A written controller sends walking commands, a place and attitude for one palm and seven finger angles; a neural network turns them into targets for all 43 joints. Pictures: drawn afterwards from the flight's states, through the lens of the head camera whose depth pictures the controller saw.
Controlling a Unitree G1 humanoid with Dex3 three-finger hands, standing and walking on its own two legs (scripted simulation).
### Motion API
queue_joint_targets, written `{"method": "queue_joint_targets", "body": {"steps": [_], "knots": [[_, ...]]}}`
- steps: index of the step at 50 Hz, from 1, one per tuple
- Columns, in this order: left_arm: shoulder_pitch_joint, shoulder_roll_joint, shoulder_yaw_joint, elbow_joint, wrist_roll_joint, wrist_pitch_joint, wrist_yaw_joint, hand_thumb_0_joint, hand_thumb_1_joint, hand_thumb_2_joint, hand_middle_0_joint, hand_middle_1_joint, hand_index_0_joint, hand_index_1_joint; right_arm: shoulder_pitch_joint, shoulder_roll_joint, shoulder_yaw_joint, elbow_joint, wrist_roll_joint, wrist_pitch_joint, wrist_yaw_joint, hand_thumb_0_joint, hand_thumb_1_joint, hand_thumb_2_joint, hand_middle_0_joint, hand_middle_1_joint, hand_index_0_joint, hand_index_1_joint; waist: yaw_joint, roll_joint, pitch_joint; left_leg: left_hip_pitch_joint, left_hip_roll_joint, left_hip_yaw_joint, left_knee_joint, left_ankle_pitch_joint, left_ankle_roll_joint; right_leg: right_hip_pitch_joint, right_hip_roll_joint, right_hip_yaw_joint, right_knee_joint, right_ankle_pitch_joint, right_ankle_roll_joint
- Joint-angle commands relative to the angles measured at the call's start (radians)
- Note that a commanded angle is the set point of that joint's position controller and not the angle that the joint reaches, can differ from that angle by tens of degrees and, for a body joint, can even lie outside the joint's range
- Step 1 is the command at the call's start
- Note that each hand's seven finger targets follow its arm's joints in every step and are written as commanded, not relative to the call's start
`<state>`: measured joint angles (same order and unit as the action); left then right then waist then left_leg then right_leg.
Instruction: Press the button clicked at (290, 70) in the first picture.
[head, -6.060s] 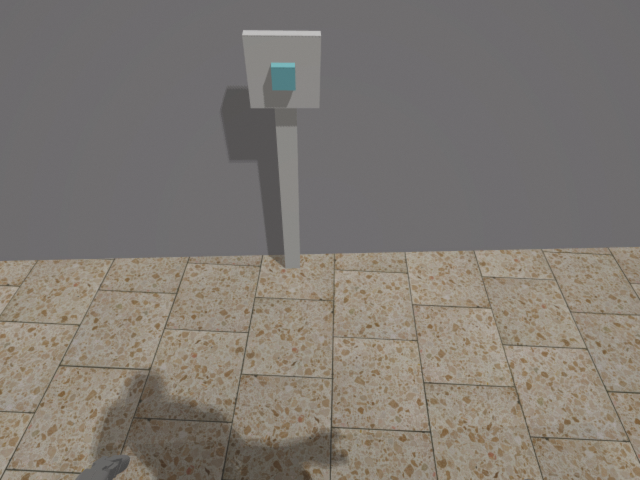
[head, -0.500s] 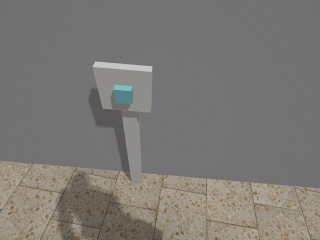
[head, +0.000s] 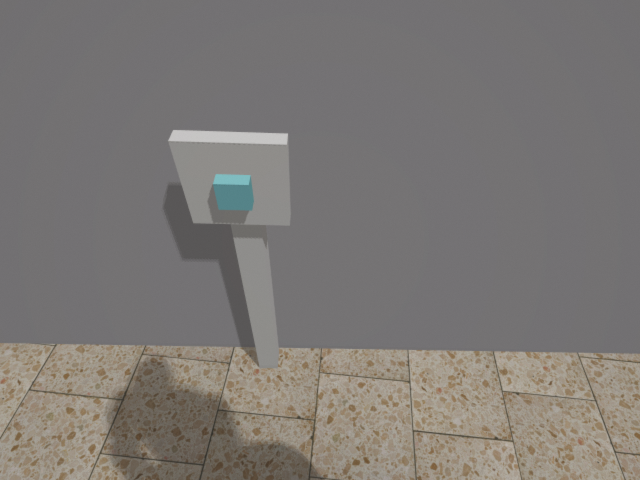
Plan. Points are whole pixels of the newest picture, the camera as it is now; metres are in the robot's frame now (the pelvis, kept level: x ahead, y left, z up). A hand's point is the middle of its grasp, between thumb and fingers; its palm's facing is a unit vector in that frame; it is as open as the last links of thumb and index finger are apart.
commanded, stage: look again from close up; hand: left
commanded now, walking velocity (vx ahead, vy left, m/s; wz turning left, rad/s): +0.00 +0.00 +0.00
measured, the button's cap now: (234, 191) +0.54 +0.17 +0.04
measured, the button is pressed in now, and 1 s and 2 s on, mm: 0 0 0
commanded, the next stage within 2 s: shuffle to correct the standing spot in 0.48 s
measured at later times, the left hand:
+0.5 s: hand out of the picture +0.01 +0.18 -0.17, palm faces +0.03 -0.97 -0.25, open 7.3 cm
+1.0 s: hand out of the picture -0.05 +0.13 -0.18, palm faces +0.07 -0.99 -0.15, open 7.3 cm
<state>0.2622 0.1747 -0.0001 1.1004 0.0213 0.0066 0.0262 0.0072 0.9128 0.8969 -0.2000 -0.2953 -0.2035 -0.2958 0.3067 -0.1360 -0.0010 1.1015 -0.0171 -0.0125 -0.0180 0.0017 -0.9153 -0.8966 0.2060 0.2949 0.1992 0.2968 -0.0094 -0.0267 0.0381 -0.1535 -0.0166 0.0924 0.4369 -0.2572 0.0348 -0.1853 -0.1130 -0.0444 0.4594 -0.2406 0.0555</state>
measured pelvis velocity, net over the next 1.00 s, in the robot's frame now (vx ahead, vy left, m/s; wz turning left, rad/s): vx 0.00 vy -0.03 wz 0.02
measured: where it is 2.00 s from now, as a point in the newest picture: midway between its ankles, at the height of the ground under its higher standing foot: outside the picture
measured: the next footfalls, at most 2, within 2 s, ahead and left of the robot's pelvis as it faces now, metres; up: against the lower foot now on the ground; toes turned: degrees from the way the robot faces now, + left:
right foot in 1.36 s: +0.16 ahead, -0.15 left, +0.00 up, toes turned -8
left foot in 1.66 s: +0.12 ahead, +0.07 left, +0.00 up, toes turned +6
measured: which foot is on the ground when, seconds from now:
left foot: down 0.00-1.00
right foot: down 0.00-1.00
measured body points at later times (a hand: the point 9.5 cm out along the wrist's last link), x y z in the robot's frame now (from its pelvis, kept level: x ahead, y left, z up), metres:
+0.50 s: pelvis -0.04 -0.03 +0.00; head -0.06 -0.03 +0.45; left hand +0.01 +0.23 -0.15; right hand +0.03 -0.30 -0.14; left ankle -0.01 +0.09 -0.74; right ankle +0.00 -0.16 -0.74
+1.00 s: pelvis +0.00 -0.03 -0.01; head -0.01 -0.02 +0.44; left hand -0.05 +0.19 -0.17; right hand -0.04 -0.24 -0.17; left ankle -0.01 +0.09 -0.74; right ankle +0.00 -0.16 -0.74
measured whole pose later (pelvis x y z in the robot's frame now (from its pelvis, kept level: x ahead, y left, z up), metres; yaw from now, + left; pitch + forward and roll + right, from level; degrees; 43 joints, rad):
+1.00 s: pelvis +0.00 -0.03 -0.01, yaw +1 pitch -2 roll -1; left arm 0.41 0.14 0.01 1.10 0.02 -0.01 0.00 0.01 0.91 0.90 -0.20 -0.30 -0.20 -0.30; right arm 0.37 -0.14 -0.01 1.14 -0.02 0.01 0.00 0.00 -0.91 -0.90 0.21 0.29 0.20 0.30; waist 0.00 0.01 -0.01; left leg -0.22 0.04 0.04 0.57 -0.33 0.00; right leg -0.21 -0.04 -0.06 0.53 -0.29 0.02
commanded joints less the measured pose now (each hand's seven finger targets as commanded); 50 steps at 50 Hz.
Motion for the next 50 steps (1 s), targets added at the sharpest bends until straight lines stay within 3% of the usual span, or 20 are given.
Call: {"method": "queue_joint_targets", "body": {"steps": [1,3,6,11,19,29,31,34,37,40,42,45,48,50], "knots": [[0.073,0.106,0.023,-0.094,-0.001,-0.018,0.017,0.000,0.900,0.900,-0.200,-0.300,-0.200,-0.300,0.035,-0.177,-0.053,-0.103,-0.001,-0.027,-0.025,0.000,-0.900,-0.900,0.200,0.300,0.200,0.300,0.006,0.046,-0.124,-0.013,0.148,-0.142,0.003,0.332,0.002,0.006,0.016,0.002,0.033,0.131,-0.072],[0.059,0.123,0.026,-0.107,0.001,-0.014,0.015,0.000,0.900,0.900,-0.200,-0.300,-0.200,-0.300,0.010,-0.171,-0.054,-0.116,0.000,-0.016,-0.018,0.000,-0.900,-0.900,0.200,0.300,0.200,0.300,0.006,0.045,-0.055,-0.096,0.131,-0.132,-0.002,0.151,0.000,-0.003,0.007,0.020,0.007,0.096,-0.073],[0.047,0.150,0.034,-0.123,-0.001,-0.018,0.014,0.000,0.900,0.900,-0.200,-0.300,-0.200,-0.300,-0.008,-0.181,-0.057,-0.126,0.003,-0.011,-0.012,0.000,-0.900,-0.900,0.200,0.300,0.200,0.300,0.007,0.029,0.019,-0.152,0.116,-0.119,-0.003,0.094,-0.004,-0.021,0.000,0.034,-0.013,0.100,-0.076],[0.020,0.192,0.041,-0.137,-0.005,-0.030,0.010,0.000,0.900,0.900,-0.200,-0.300,-0.200,-0.300,-0.022,-0.204,-0.058,-0.126,0.003,-0.009,-0.005,0.000,-0.900,-0.900,0.200,0.300,0.200,0.300,0.001,-0.001,0.022,-0.121,0.108,-0.105,-0.003,0.076,-0.010,-0.042,-0.012,0.060,-0.052,0.068,-0.082],[-0.025,0.239,0.043,-0.141,-0.003,-0.034,0.001,0.000,0.900,0.900,-0.200,-0.300,-0.200,-0.300,-0.074,-0.254,-0.056,-0.124,0.001,-0.003,0.007,0.000,-0.900,-0.900,0.200,0.300,0.200,0.300,-0.001,0.007,0.045,-0.116,0.105,-0.108,-0.047,-0.037,-0.016,-0.083,-0.020,0.090,-0.135,-0.110,-0.081],[-0.038,0.265,0.042,-0.112,-0.003,-0.034,-0.006,0.000,0.900,0.900,-0.200,-0.300,-0.200,-0.300,-0.101,-0.296,-0.053,-0.099,0.001,-0.006,0.014,0.000,-0.900,-0.900,0.200,0.300,0.200,0.300,0.006,0.024,0.030,-0.135,0.118,-0.132,-0.105,-0.100,-0.020,-0.053,-0.019,0.082,-0.162,-0.138,-0.072],[0.014,0.181,0.023,-0.080,-0.003,-0.022,-0.004,0.000,0.900,0.900,-0.200,-0.300,-0.200,-0.300,-0.059,-0.214,-0.032,-0.074,-0.005,0.007,0.016,0.000,-0.900,-0.900,0.200,0.300,0.200,0.300,0.006,0.012,0.030,-0.141,0.109,-0.121,-0.110,-0.181,-0.031,-0.061,-0.015,0.074,-0.175,-0.230,-0.057],[0.048,0.164,0.023,-0.072,0.003,-0.006,-0.004,0.000,0.900,0.900,-0.200,-0.300,-0.200,-0.300,-0.024,-0.206,-0.031,-0.060,-0.011,0.023,0.016,0.000,-0.900,-0.900,0.200,0.300,0.200,0.300,0.007,0.028,0.062,-0.188,0.109,-0.129,-0.119,-0.332,-0.027,-0.092,0.004,0.068,-0.161,-0.358,-0.055],[0.076,0.144,0.024,-0.066,0.000,-0.008,-0.010,0.000,0.900,0.900,-0.200,-0.300,-0.200,-0.300,-0.007,-0.203,-0.031,-0.051,-0.009,0.018,0.012,0.000,-0.900,-0.900,0.200,0.300,0.200,0.300,0.007,0.034,0.067,-0.183,0.123,-0.145,-0.122,-0.300,-0.012,-0.076,0.022,0.048,-0.104,-0.268,-0.068],[0.105,0.105,0.022,-0.061,0.000,-0.014,-0.018,0.000,0.900,0.900,-0.200,-0.300,-0.200,-0.300,0.013,-0.213,-0.040,-0.043,-0.003,0.010,0.006,0.000,-0.900,-0.900,0.200,0.300,0.200,0.300,0.008,0.106,0.055,-0.174,0.167,-0.199,-0.181,-0.351,0.012,-0.059,0.060,-0.010,-0.011,-0.173,-0.067],[0.124,0.090,0.022,-0.054,0.003,-0.019,-0.019,0.000,0.900,0.900,-0.200,-0.300,-0.200,-0.300,0.014,-0.214,-0.044,-0.039,-0.002,0.006,0.005,0.000,-0.900,-0.900,0.200,0.300,0.200,0.300,0.015,0.106,0.064,-0.182,0.181,-0.211,-0.183,-0.360,0.023,-0.052,0.068,-0.021,0.009,-0.145,-0.071],[0.172,0.086,0.027,-0.041,0.005,-0.025,-0.014,0.000,0.900,0.900,-0.200,-0.300,-0.200,-0.300,0.015,-0.180,-0.043,-0.038,0.001,0.003,0.005,0.000,-0.900,-0.900,0.200,0.300,0.200,0.300,0.027,0.059,0.113,-0.243,0.147,-0.170,-0.119,-0.352,0.016,-0.040,0.041,0.038,-0.039,-0.204,-0.087],[0.216,0.099,0.037,-0.027,0.000,-0.029,-0.008,0.000,0.900,0.900,-0.200,-0.300,-0.200,-0.300,0.031,-0.119,-0.037,-0.039,0.003,-0.001,0.005,0.000,-0.900,-0.900,0.200,0.300,0.200,0.300,0.028,-0.050,0.144,-0.264,0.085,-0.086,0.022,-0.255,-0.002,-0.050,-0.017,0.135,-0.117,-0.275,-0.124],[0.250,0.108,0.048,-0.018,-0.002,-0.032,-0.001,0.000,0.900,0.900,-0.200,-0.300,-0.200,-0.300,0.039,-0.084,-0.033,-0.042,0.004,-0.003,0.005,0.000,-0.900,-0.900,0.200,0.300,0.200,0.300,0.029,-0.145,0.119,-0.270,0.054,-0.015,0.152,-0.176,-0.010,-0.036,-0.071,0.206,-0.174,-0.316,-0.153]]}}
